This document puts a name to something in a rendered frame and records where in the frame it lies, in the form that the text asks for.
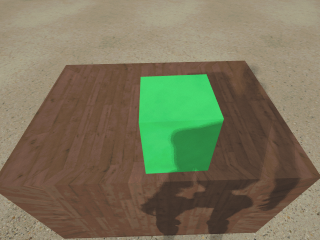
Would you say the pedestal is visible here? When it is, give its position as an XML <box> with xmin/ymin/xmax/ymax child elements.
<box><xmin>0</xmin><ymin>60</ymin><xmax>320</xmax><ymax>239</ymax></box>

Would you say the carton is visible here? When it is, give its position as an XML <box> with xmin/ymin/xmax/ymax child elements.
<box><xmin>139</xmin><ymin>74</ymin><xmax>224</xmax><ymax>174</ymax></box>

